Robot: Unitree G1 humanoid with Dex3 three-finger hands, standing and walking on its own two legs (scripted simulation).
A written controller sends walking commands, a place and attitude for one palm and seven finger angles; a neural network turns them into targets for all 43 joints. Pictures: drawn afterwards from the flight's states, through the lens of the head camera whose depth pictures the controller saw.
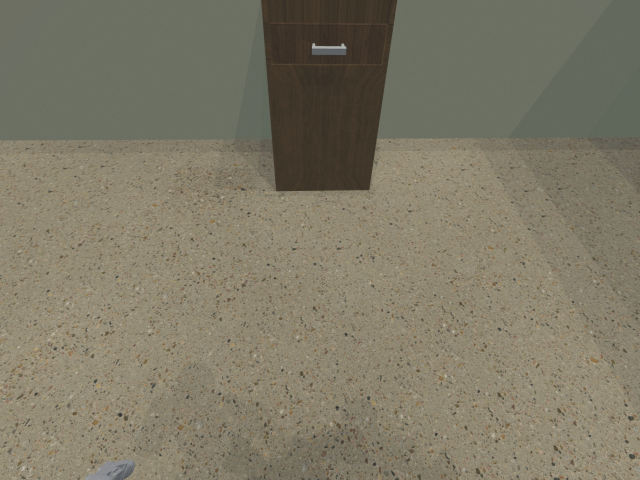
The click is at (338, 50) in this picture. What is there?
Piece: drawer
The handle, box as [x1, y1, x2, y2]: [312, 43, 345, 54]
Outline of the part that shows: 312,43 312,54 345,54 345,46 343,44 341,44 340,46 315,46 314,43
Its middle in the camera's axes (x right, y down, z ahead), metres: +0.03 -0.70 +1.41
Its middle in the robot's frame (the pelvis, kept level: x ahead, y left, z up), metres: +1.52 +0.04 -0.07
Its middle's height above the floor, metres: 0.70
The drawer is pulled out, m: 0.00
